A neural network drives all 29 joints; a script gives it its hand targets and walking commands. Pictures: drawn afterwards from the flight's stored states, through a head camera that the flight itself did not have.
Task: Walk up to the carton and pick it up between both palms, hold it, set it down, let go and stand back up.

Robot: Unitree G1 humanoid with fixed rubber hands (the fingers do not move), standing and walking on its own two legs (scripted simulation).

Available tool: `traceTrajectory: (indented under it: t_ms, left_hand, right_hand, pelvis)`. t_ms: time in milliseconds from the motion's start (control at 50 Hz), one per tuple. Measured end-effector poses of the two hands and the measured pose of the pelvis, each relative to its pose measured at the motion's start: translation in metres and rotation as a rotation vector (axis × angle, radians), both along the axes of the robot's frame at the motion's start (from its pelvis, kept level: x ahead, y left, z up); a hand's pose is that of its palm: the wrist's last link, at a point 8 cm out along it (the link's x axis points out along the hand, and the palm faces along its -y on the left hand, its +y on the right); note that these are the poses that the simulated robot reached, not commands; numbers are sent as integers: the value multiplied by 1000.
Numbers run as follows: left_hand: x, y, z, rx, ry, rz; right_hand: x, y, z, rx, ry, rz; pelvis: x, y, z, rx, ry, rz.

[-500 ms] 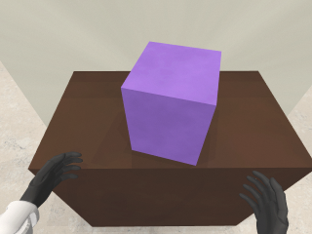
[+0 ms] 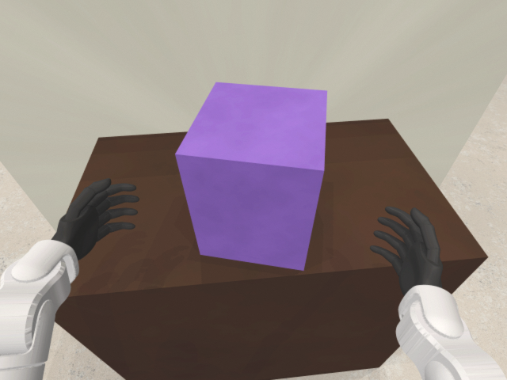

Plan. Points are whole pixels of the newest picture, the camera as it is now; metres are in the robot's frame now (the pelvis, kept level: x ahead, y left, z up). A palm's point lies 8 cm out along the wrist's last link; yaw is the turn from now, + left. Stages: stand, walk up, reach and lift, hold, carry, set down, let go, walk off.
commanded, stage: reach and lift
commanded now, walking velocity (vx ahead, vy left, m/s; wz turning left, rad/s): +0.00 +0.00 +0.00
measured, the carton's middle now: (260, 177) +0.44 +0.05 +0.08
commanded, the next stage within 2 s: none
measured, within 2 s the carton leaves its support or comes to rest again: neither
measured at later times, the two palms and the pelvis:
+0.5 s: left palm (89, 189) +0.30 +0.28 +0.18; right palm (416, 222) +0.29 -0.15 +0.17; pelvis -0.01 -0.01 +0.00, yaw +0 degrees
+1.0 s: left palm (103, 126) +0.38 +0.27 +0.23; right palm (400, 163) +0.35 -0.14 +0.21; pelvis -0.03 +0.00 +0.00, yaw +2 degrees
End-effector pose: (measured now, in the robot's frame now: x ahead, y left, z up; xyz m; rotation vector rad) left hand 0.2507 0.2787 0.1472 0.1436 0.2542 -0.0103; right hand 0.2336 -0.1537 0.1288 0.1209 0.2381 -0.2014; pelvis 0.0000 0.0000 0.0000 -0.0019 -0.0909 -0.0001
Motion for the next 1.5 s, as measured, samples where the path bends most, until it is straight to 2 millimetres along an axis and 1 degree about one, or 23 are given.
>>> traceTrajectory:
  t_ms: [140,300,380,520,680,880,1000,1100,1180,1360,1500]
  left_hand:
    - [24,-5,4,-18,7,3]
    - [35,-8,9,-32,1,5]
    - [40,-7,14,-36,1,9]
    - [55,-3,35,-45,-26,1]
    - [83,0,58,-73,-41,-10]
    - [110,-6,74,-102,-45,-20]
    - [125,-12,84,-108,-42,-24]
    - [140,-20,102,-115,-62,-30]
    - [153,-27,113,-124,-57,-32]
    - [175,-39,124,-138,-46,-26]
    - [187,-41,132,-162,-64,-11]
  right_hand:
    - [17,-5,8,-8,-7,14]
    - [33,-5,24,-19,-48,22]
    - [40,-2,28,-22,-48,26]
    - [55,2,39,-28,-59,16]
    - [79,12,53,-46,-48,31]
    - [101,19,71,-54,-61,35]
    - [115,18,81,-58,-57,37]
    - [127,16,97,-63,-73,33]
    - [137,12,105,-75,-54,26]
    - [151,9,117,-83,-55,23]
    - [161,13,126,-92,-59,22]
  pelvis:
    - [1,-7,1,2,7,-14]
    - [-1,-15,1,1,11,-7]
    - [-3,-16,2,1,10,0]
    - [-10,-11,1,-1,20,8]
    - [-18,-2,0,-6,34,14]
    - [-23,5,-1,-13,57,24]
    - [-25,5,-1,-17,72,36]
    - [-25,2,-1,-19,89,44]
    - [-24,0,0,-19,94,50]
    - [-21,-4,0,-19,105,51]
    - [-18,-7,0,-21,122,57]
